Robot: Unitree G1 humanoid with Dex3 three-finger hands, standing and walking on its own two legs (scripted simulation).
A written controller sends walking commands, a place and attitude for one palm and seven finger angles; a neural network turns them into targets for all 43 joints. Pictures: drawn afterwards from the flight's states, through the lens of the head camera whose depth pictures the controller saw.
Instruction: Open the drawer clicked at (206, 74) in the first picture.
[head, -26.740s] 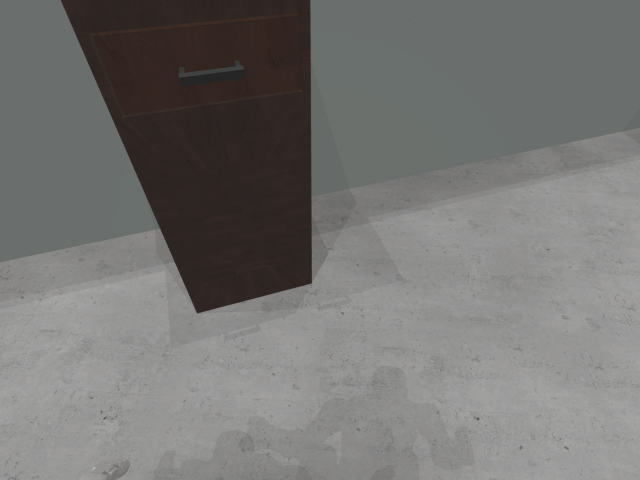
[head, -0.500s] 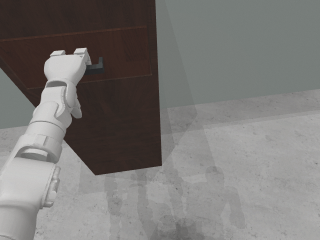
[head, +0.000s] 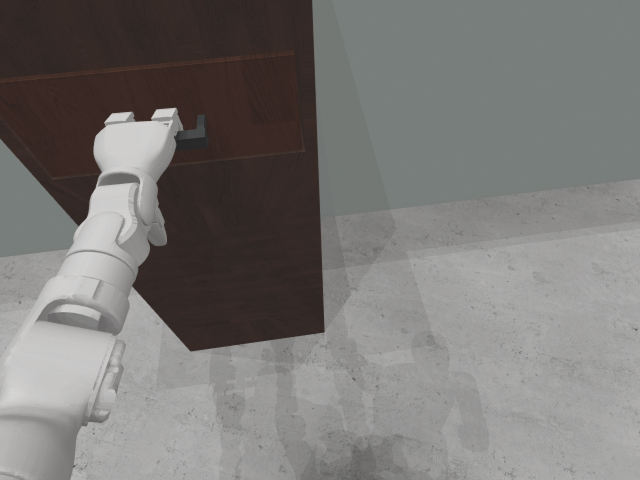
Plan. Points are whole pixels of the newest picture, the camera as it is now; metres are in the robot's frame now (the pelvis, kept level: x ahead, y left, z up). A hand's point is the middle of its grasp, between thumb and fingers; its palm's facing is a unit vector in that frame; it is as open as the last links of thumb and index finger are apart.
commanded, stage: lower the fingers behind the handle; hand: left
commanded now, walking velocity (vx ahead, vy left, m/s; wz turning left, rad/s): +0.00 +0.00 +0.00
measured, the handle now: (160, 134) +0.54 +0.22 +0.12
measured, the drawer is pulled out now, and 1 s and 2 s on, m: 0.00 0.00 0.02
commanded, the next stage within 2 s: close the thumb around the handle in 0.16 s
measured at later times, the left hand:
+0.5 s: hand (153, 178) +0.48 +0.22 +0.10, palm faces -0.01 +0.01 -1.00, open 12.4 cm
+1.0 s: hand (153, 177) +0.48 +0.22 +0.10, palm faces -0.01 +0.01 -1.00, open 5.7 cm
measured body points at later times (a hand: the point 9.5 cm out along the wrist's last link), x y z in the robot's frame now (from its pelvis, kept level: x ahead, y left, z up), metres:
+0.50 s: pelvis +0.00 +0.00 +0.00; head +0.07 -0.01 +0.44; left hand +0.48 +0.22 +0.15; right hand +0.05 -0.27 -0.13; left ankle -0.05 +0.11 -0.73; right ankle -0.01 -0.13 -0.73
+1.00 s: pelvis +0.00 +0.00 +0.00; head +0.07 -0.01 +0.44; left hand +0.48 +0.22 +0.15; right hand +0.05 -0.27 -0.13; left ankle -0.05 +0.11 -0.73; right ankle -0.01 -0.13 -0.73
